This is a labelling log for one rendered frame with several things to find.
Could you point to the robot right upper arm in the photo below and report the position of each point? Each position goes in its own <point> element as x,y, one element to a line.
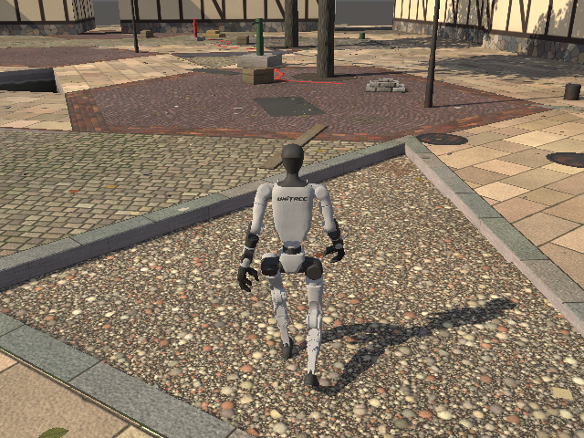
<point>321,193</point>

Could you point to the robot right hand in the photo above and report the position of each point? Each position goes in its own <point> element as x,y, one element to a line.
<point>331,249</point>

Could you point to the right robot shin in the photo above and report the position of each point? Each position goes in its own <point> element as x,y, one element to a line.
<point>313,345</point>

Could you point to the robot left forearm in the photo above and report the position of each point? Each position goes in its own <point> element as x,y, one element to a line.
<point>249,248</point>

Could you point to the robot left hand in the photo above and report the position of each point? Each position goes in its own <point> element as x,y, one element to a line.
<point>241,277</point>

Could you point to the robot left upper arm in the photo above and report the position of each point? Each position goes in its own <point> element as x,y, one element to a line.
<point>264,191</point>

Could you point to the robot right forearm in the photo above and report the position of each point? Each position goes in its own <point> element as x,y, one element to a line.
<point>335,237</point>

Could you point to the robot left foot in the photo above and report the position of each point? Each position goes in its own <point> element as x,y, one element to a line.
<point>286,351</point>

